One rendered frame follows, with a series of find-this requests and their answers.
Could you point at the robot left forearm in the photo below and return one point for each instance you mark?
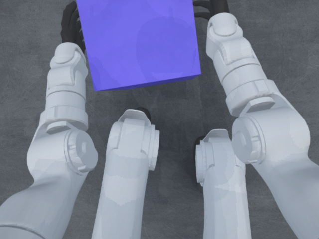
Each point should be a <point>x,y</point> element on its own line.
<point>65,93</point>

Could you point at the robot left hand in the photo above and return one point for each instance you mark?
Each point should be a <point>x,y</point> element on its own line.
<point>71,27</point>

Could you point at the robot right hand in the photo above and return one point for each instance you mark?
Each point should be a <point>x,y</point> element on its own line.
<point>214,7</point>

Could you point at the robot right upper arm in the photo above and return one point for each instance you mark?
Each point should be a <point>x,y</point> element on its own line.
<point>276,142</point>

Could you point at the left robot thigh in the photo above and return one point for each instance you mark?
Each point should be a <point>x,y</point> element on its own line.
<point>120,208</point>

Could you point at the robot left shin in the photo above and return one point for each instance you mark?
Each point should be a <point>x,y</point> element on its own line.
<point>115,133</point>

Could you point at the robot left upper arm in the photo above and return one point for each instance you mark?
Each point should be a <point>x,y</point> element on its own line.
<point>59,164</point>

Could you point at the carton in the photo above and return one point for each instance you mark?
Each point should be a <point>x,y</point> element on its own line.
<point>138,43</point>

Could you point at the robot right forearm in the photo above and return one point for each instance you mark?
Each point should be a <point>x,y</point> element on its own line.
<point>240,73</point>

